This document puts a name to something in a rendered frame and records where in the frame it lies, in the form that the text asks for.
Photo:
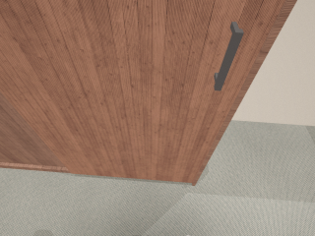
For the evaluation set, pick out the wardrobe door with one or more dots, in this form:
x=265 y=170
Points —
x=19 y=143
x=126 y=88

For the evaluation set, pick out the handle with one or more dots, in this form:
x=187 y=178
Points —
x=234 y=42

